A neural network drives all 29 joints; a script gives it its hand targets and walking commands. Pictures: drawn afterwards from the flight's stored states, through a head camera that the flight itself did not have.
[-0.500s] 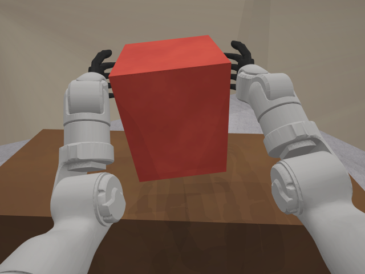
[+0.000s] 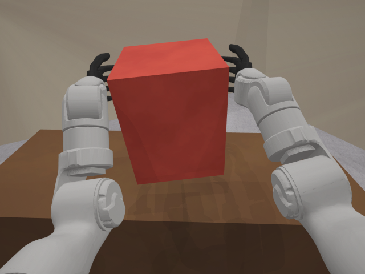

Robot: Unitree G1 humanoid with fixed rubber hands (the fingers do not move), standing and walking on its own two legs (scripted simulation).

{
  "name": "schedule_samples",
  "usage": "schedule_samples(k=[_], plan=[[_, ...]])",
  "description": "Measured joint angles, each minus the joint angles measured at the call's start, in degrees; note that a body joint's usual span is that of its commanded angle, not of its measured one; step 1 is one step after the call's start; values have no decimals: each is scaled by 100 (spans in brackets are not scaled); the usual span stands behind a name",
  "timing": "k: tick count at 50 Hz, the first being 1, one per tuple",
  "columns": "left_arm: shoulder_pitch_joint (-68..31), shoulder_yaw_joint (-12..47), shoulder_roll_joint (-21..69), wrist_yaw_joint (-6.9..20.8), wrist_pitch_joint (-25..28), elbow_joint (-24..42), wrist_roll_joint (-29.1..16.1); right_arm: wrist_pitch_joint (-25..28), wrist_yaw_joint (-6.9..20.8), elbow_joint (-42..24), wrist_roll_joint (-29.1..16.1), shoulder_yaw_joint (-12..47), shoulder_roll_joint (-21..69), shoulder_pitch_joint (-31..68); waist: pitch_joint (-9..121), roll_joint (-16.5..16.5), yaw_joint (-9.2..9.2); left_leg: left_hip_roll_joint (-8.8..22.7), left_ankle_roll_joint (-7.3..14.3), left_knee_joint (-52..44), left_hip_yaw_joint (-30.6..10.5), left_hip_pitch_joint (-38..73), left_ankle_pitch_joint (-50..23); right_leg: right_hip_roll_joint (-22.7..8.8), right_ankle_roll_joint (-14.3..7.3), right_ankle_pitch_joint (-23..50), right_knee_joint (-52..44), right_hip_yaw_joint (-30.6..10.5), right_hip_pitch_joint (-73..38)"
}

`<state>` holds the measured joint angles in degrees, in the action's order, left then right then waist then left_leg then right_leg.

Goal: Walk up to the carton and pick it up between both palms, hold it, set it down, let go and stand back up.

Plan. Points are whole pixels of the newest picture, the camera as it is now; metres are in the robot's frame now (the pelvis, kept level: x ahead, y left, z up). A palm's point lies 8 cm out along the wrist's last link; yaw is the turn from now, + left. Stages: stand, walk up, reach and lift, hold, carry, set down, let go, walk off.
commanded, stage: hold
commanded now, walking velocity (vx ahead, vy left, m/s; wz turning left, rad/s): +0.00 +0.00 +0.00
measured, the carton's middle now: (173, 109) +0.41 +0.01 +0.25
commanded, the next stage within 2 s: none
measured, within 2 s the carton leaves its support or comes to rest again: neither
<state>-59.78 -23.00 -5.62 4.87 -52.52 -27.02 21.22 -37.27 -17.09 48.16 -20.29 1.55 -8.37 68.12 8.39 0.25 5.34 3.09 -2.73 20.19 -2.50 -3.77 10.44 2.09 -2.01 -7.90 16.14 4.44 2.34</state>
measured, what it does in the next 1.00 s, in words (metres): stands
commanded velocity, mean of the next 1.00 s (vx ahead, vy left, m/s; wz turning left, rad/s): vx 0.00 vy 0.00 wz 0.00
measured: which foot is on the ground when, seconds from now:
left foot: down 0.00-1.00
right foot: down 0.00-1.00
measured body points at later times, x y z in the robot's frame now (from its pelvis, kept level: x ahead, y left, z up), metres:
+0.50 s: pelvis +0.00 +0.00 +0.00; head -0.11 +0.01 +0.44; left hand +0.38 +0.16 +0.33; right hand +0.37 -0.14 +0.34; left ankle +0.01 +0.15 -0.75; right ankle +0.02 -0.09 -0.75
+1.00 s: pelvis +0.00 +0.00 +0.00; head -0.10 +0.02 +0.44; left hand +0.38 +0.16 +0.32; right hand +0.38 -0.14 +0.33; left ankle +0.01 +0.15 -0.75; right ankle +0.02 -0.09 -0.75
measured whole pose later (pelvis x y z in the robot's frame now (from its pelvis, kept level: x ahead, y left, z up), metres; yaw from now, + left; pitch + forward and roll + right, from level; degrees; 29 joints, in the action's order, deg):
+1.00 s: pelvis +0.00 +0.00 +0.00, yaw +0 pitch -6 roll -1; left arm -60.5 -22.3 -5.7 4.3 -52.3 -28.6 20.8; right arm -37.6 -16.9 49.2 -20.6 1.0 -8.8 68.4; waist 8.7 0.1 5.4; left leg 2.9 -2.5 20.6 -2.3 -4.2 10.7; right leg 2.0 -1.8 -7.9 16.3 4.1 2.8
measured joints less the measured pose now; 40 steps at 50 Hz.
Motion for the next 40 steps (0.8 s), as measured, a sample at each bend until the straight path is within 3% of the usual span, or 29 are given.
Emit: schedule_samples(k=[11,29,40], plan=[[13,98,17,-22,-19,59,13,1,19,-36,-5,-114,-9,-23,-4,29,8,-16,10,42,8,-16,6,-15,11,21,1,-11,-1],[-269,-44,-44,-16,123,-498,31,2,82,397,147,-182,-16,231,116,-30,-90,18,-8,17,-7,-80,-13,22,-26,15,15,-3,80],[-254,17,-104,-3,82,-395,-6,8,14,261,50,-95,-2,166,85,-4,-24,29,-19,60,-27,-124,17,35,-30,10,4,11,95]])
